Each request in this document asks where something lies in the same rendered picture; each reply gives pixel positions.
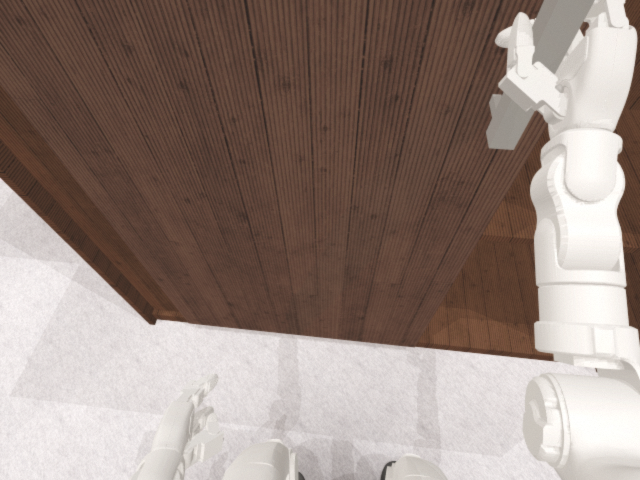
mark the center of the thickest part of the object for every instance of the right robot forearm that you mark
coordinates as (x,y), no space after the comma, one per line
(579,259)

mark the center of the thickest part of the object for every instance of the handle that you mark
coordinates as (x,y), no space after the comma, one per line
(554,29)

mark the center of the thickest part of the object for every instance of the wardrobe door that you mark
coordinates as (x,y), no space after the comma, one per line
(308,167)
(22,139)

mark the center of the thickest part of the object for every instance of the robot right hand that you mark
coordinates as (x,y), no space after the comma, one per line
(596,71)

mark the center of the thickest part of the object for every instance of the robot right thigh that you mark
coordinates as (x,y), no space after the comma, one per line
(413,468)

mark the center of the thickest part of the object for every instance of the right robot upper arm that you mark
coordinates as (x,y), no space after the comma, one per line
(585,427)

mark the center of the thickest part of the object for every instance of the robot left hand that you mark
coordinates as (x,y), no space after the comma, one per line
(180,426)

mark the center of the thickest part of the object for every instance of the right robot shin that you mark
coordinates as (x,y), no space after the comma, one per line
(412,455)

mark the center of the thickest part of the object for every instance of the left robot forearm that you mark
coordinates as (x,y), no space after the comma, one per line
(161,464)

